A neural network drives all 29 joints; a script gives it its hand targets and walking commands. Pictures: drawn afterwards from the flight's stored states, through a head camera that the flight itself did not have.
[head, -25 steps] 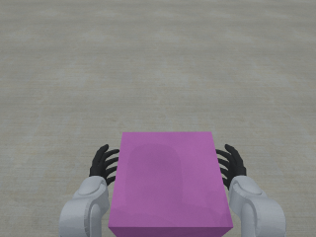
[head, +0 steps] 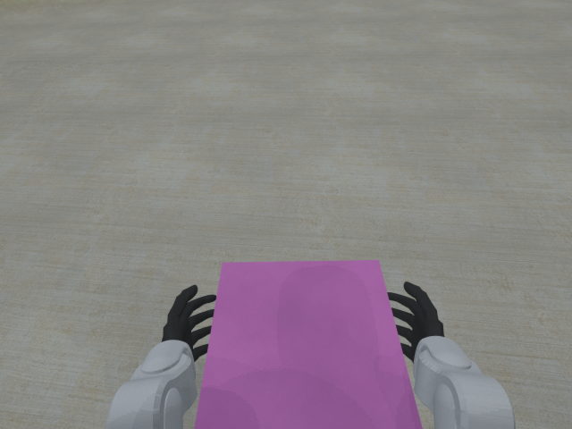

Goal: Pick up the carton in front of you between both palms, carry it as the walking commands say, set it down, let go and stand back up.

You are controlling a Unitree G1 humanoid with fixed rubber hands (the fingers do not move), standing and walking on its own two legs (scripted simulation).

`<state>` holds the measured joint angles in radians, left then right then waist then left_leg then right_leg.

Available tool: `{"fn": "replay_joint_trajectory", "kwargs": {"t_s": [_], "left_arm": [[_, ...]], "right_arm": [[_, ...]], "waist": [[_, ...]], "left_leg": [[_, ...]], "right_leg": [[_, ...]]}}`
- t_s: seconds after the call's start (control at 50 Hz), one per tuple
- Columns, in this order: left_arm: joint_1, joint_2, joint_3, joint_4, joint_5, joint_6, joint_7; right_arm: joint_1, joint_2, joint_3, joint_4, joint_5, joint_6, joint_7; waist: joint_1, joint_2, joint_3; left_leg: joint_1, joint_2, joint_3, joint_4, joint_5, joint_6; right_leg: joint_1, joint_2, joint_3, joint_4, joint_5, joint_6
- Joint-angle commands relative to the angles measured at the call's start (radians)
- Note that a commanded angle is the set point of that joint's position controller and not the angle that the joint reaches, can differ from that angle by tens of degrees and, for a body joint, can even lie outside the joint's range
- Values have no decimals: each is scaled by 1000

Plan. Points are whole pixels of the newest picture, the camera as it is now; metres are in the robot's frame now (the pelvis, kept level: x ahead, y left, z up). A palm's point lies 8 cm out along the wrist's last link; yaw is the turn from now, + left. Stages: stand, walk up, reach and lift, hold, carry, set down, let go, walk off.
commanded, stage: carry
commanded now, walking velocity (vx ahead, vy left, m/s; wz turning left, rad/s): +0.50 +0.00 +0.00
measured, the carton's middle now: (302, 375) +0.21 +0.01 -0.01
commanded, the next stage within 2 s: none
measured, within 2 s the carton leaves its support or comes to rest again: neither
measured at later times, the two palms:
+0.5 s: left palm (207, 168) +0.57 +0.19 +0.08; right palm (364, 171) +0.54 -0.11 +0.09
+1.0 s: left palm (247, 100) +0.89 +0.15 +0.07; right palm (361, 98) +0.90 -0.15 +0.06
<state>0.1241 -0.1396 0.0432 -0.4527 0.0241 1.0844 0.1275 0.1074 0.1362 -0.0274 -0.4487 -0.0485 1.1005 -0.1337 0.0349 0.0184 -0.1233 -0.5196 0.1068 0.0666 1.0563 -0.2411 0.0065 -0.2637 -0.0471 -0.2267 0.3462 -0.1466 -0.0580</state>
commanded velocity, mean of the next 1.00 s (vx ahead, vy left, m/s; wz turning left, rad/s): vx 0.50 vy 0.00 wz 0.00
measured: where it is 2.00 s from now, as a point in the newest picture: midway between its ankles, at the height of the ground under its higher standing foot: (300, 220)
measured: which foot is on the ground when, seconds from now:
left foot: up 0.00-0.28, down 0.30-0.84, up 0.86-1.00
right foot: down 0.00-0.32, up 0.34-0.80, down 0.82-1.00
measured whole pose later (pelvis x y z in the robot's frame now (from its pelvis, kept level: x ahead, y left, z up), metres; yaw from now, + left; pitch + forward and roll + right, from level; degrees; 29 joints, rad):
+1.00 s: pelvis +0.67 -0.01 +0.00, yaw +1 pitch +4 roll +1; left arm 0.12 -0.14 0.04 -0.51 0.02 1.08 0.13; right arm 0.11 0.14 -0.02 -0.51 -0.04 1.10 -0.14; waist 0.03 0.02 -0.05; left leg -0.47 0.09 0.06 1.12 -0.29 0.01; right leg -0.30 -0.05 -0.24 0.38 -0.15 -0.06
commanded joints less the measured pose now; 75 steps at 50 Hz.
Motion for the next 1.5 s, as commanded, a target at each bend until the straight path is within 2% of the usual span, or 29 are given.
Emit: {"fn": "replay_joint_trajectory", "kwargs": {"t_s": [0.0,0.22,0.26,0.28,0.3,0.32,0.34,0.38,0.4,0.46,0.54,0.72,0.78,0.8,0.82,0.84,0.86,0.88,0.92,0.96,1.04,1.24,1.3,1.32,1.34,1.36,1.38,1.42,1.48], "left_arm": [[-281,-697,-559,-80,-176,-19,-60],[-287,-532,-518,-177,-156,31,20],[-305,-510,-525,-197,-165,46,31],[-310,-496,-525,-203,-168,54,37],[-308,-491,-529,-221,-178,62,39],[-323,-507,-544,-246,-191,68,34],[-342,-545,-562,-233,-202,68,27],[-354,-640,-571,-210,-188,55,9],[-365,-678,-571,-202,-182,47,2],[-329,-712,-567,-170,-152,30,-1],[-307,-672,-553,-175,-134,36,17],[-320,-594,-543,-170,-151,63,18],[-286,-606,-534,-157,-158,51,12],[-271,-611,-531,-154,-156,48,9],[-272,-602,-527,-154,-157,43,5],[-240,-635,-532,-133,-167,34,-3],[-279,-665,-544,-165,-181,25,-16],[-290,-713,-557,-170,-191,12,-29],[-311,-764,-581,-168,-194,-9,-52],[-301,-770,-592,-163,-197,-23,-69],[-257,-699,-581,-162,-189,-25,-71],[-257,-514,-525,-222,-167,34,11],[-286,-491,-532,-251,-176,54,27],[-296,-477,-530,-257,-179,61,31],[-294,-491,-539,-280,-189,68,30],[-298,-511,-553,-277,-196,69,25],[-316,-568,-565,-258,-195,65,17],[-334,-668,-575,-240,-185,49,-2],[-317,-730,-582,-199,-159,27,-14]], "right_arm": [[-256,738,544,-77,124,-37,24],[-295,541,518,-192,181,18,-17],[-279,514,498,-181,186,30,-24],[-258,505,486,-166,187,36,-27],[-262,487,474,-171,185,40,-29],[-249,517,476,-157,188,39,-27],[-267,557,478,-175,205,39,-17],[-313,641,514,-195,214,23,7],[-357,669,532,-214,222,14,18],[-349,680,553,-208,239,4,41],[-324,620,542,-205,244,13,39],[-282,568,495,-164,192,36,6],[-311,590,519,-194,196,29,5],[-312,587,527,-197,196,26,5],[-307,598,550,-213,205,26,6],[-300,596,556,-239,211,23,11],[-321,656,574,-222,215,14,16],[-320,701,572,-208,213,3,25],[-310,772,585,-176,196,-19,38],[-279,791,586,-151,171,-36,44],[-235,744,574,-146,138,-43,30],[-268,539,537,-237,186,22,-18],[-251,512,515,-221,201,38,-24],[-242,509,506,-221,200,42,-24],[-261,500,502,-218,203,41,-24],[-244,544,505,-208,212,41,-17],[-279,585,519,-231,230,38,-5],[-323,672,551,-241,235,20,20],[-334,707,572,-233,243,2,47]], "waist": [[-27,-158,-100],[-20,-170,44],[-39,-129,-21],[-56,-58,-97],[-66,153,-194],[-63,368,-249],[-58,257,-215],[-55,80,-210],[-50,50,-189],[-45,97,-154],[-46,108,-79],[-53,145,64],[-20,126,-51],[-2,59,-125],[8,-173,-243],[1,-376,-272],[-3,-274,-257],[-8,-185,-253],[-26,-78,-207],[-25,-122,-187],[-25,-154,-96],[-22,-179,76],[-56,-121,-52],[-78,-23,-121],[-72,275,-231],[-56,302,-215],[-60,210,-202],[-52,43,-194],[-43,91,-164]], "left_leg": [[-68,34,16,-181,75,-22],[-3,-6,132,-551,196,-11],[227,-72,207,-604,120,3],[434,-70,179,-607,61,7],[644,166,-217,-709,-95,94],[771,317,-569,-865,-52,197],[741,326,-515,-850,111,205],[612,274,-326,-818,210,157],[549,252,-252,-844,189,119],[486,205,-123,-922,49,93],[531,177,-47,-974,78,111],[595,144,101,-917,415,78],[565,102,187,-602,692,28],[442,64,186,-392,598,11],[139,-12,148,-55,355,-34],[-51,-145,70,181,-190,-54],[-118,-78,-51,315,-215,-18],[-127,-37,-80,324,-181,12],[-64,36,-92,146,-72,18],[-25,22,-38,37,-11,9],[-97,24,27,-201,85,-21],[-37,-15,131,-541,232,-3],[344,-113,226,-601,113,13],[532,-31,99,-627,22,17],[739,243,-405,-758,-163,161],[742,320,-601,-891,8,207],[712,307,-460,-845,177,197],[589,262,-273,-813,317,141],[502,200,-123,-892,164,91]], "right_leg": [[134,-250,232,-278,-170,-62],[254,-223,94,-189,90,-25],[216,-182,20,30,276,8],[127,-133,-16,246,294,33],[-110,-54,-8,554,121,91],[-331,60,58,800,-284,111],[-405,8,184,936,-339,84],[-388,-83,230,915,-234,44],[-356,-106,238,831,-174,40],[-332,-92,170,699,-71,55],[-415,-90,118,474,27,90],[-315,-39,18,165,137,45],[7,55,-67,112,62,28],[217,34,-23,103,-3,29],[496,-255,411,51,-134,-79],[560,-387,756,-151,-22,-181],[531,-385,653,-120,131,-180],[474,-350,546,-74,236,-155],[311,-301,383,-110,190,-74],[240,-264,282,-164,61,-43],[240,-243,207,-251,-22,-67],[303,-216,70,-197,244,-26],[244,-151,-30,163,483,23],[111,-112,-24,404,338,47],[-183,-6,18,740,68,101],[-322,59,146,924,-309,96],[-356,-13,226,1011,-304,64],[-330,-90,245,916,-199,37],[-285,-91,183,748,-86,47]]}}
